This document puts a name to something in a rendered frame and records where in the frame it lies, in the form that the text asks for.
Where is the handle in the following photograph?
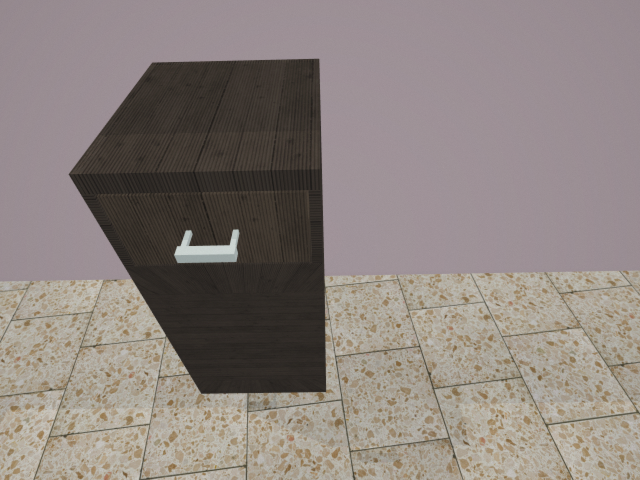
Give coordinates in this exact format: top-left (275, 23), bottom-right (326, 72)
top-left (174, 230), bottom-right (239, 263)

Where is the drawer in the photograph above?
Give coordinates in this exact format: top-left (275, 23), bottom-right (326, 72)
top-left (97, 190), bottom-right (311, 265)

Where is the cabinet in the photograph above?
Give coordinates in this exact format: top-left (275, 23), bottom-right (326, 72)
top-left (69, 59), bottom-right (326, 394)

